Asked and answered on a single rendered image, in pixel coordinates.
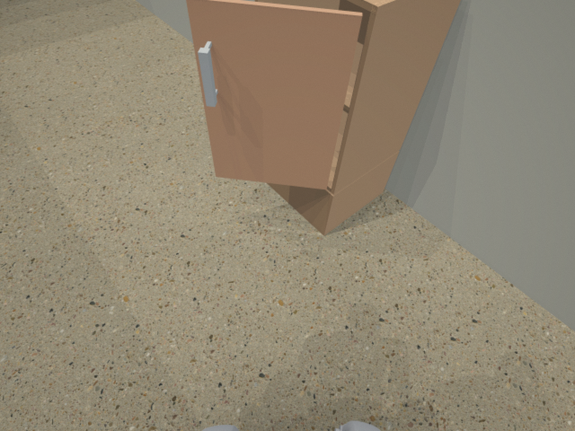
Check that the cupboard door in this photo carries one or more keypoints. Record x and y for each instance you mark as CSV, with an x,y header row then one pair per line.
x,y
282,74

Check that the handle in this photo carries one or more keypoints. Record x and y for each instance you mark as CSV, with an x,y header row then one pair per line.
x,y
206,69

